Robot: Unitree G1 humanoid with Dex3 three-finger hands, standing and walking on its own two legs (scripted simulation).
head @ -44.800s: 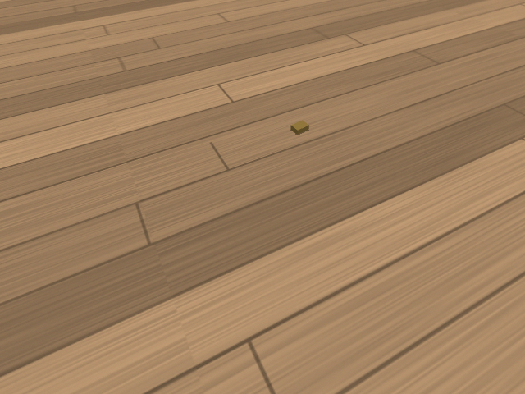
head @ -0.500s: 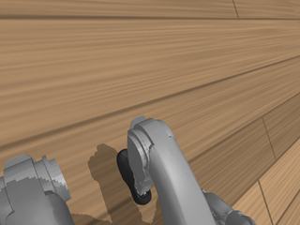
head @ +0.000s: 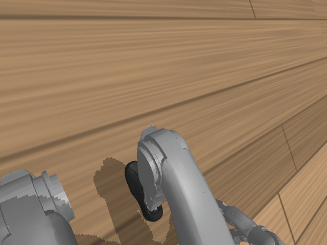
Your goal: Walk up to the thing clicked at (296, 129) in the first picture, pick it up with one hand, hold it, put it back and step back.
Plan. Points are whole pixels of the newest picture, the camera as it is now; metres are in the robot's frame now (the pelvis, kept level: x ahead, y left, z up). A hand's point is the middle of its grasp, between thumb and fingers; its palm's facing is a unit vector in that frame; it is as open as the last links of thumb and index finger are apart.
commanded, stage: close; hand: left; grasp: from above
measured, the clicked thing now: out of the picture +0.45 +0.39 -0.29
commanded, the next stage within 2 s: settle in 1.08 s
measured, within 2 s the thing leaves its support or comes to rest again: leaves its support in 1.46 s
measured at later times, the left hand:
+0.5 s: hand out of the picture +0.43 +0.37 -0.24, palm faces -0.40 -0.14 -0.91, open 10.5 cm
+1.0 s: hand out of the picture +0.43 +0.38 -0.24, palm faces -0.43 -0.17 -0.89, open 9.6 cm
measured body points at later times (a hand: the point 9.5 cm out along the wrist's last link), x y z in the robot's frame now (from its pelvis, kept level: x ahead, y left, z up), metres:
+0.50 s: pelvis +0.00 +0.00 +0.00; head +0.27 +0.16 +0.32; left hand +0.45 +0.38 -0.19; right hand +0.09 -0.25 -0.05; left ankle +0.07 +0.12 -0.27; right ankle +0.13 -0.13 -0.27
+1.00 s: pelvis +0.00 +0.00 +0.00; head +0.27 +0.15 +0.32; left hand +0.45 +0.39 -0.19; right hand +0.08 -0.25 -0.05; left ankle +0.07 +0.12 -0.27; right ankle +0.13 -0.13 -0.27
